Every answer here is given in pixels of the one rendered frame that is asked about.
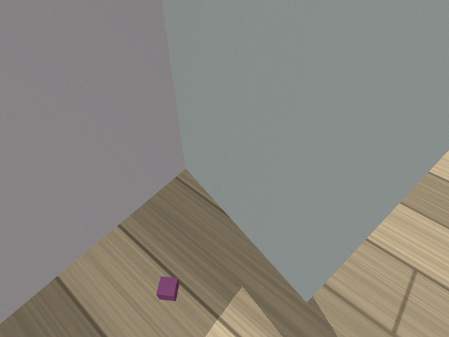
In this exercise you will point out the cube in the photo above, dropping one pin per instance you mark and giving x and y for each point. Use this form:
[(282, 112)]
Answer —
[(168, 288)]

